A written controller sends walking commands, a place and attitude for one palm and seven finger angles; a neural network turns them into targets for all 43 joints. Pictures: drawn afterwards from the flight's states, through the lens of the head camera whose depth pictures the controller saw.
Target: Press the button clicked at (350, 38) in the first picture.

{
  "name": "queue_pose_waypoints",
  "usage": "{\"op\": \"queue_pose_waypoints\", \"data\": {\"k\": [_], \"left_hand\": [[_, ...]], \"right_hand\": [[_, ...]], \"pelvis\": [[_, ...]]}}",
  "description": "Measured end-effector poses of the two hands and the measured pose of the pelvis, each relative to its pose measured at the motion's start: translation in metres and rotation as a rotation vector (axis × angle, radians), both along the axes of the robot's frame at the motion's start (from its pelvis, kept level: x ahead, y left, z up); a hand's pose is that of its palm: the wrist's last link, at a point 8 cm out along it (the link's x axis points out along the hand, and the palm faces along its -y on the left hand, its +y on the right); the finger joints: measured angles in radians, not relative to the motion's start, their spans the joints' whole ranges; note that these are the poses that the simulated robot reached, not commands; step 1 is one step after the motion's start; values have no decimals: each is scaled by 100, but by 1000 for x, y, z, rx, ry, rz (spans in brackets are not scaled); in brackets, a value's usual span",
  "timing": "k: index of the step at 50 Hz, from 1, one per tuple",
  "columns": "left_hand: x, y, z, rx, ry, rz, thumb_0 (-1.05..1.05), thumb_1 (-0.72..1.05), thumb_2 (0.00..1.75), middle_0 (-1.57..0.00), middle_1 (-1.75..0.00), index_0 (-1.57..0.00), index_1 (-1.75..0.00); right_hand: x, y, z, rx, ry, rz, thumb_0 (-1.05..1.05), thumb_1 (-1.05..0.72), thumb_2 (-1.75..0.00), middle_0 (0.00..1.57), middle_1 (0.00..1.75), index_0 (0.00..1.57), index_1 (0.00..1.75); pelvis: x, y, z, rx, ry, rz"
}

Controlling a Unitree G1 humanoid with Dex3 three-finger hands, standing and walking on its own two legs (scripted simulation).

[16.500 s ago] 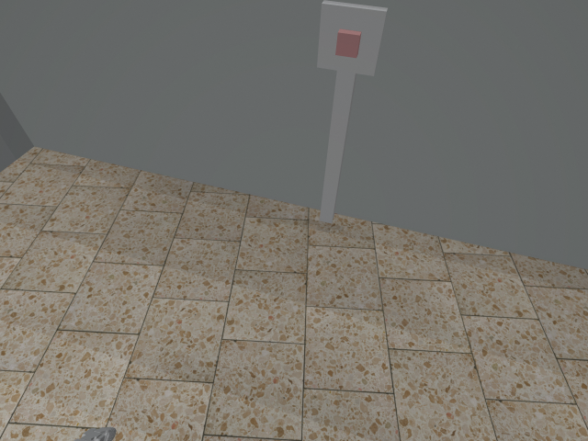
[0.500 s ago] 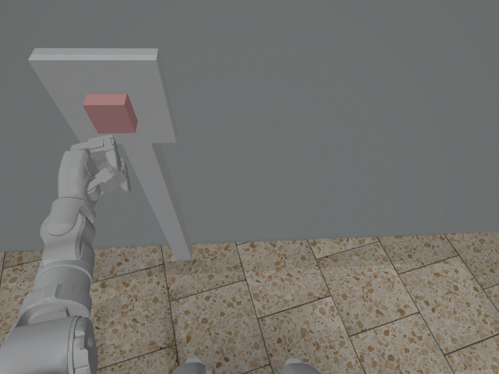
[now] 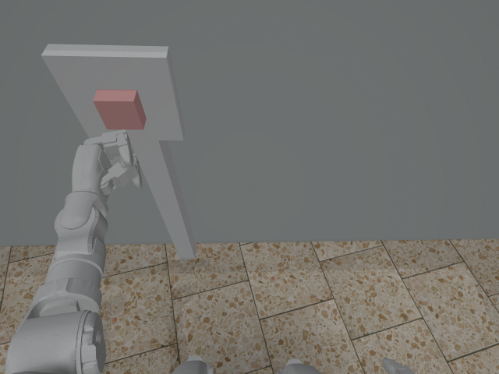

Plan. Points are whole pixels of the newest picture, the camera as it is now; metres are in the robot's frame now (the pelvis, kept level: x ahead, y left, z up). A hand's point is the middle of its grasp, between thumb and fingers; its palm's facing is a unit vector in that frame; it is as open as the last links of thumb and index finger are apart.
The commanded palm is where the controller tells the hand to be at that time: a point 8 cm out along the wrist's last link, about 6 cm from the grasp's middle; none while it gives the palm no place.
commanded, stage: press the button with the knuckle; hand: left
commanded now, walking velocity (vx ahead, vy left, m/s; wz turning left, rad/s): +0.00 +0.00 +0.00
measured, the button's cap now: (121, 108) +0.52 +0.22 +0.10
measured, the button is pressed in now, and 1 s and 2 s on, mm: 0 7 0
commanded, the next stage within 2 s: hold the button down briefly in 1.10 s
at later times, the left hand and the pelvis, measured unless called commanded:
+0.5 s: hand (133, 153) +0.45 +0.19 +0.07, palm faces +0.02 -1.00 +0.00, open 3.1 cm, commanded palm +0.43 +0.24 +0.07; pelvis +0.00 +0.00 +0.00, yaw +0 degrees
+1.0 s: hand (134, 145) +0.47 +0.20 +0.07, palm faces +0.03 -1.00 -0.02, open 2.9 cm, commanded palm +0.46 +0.24 +0.07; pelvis -0.01 +0.00 -0.01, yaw +0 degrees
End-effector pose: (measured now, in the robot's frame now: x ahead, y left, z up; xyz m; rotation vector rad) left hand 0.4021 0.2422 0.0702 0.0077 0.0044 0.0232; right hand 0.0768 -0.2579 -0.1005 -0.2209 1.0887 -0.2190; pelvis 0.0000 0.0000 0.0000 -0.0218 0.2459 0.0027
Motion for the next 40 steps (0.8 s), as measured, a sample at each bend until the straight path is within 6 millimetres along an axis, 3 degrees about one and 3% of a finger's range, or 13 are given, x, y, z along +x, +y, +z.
{"op": "queue_pose_waypoints", "data": {"k": [11, 17, 30, 40], "left_hand": [[-1, 9, 2, 4, 0, 28, 1, 90, 90, -130, -150, -130, -150], [8, 14, 4, 4, 4, 14, 1, 90, 90, -130, -150, -130, -150], [37, 1, 1, -11, 13, 5, 1, 90, 90, -130, -150, -130, -150], [39, 7, 1, 4, 17, 8, -1, 83, 90, -130, -150, -129, -150]], "right_hand": [[-13, -3, 1, -6, 30, -25, 1, -90, -90, 20, 30, 20, 30], [-21, -6, -1, -21, 57, -27, 1, -90, -90, 20, 30, 20, 30], [-44, -5, -6, -23, 114, -58, 1, -91, -90, 20, 30, 20, 30], [-64, -1, -9, -16, 172, -75, 1, -90, -90, 20, 30, 20, 30]], "pelvis": [[1, -2, 1, 0, -6, -2], [-1, -2, 0, -5, 3, 4], [-3, 1, -6, -5, 37, -9], [-5, 2, -7, -11, 45, -6]]}}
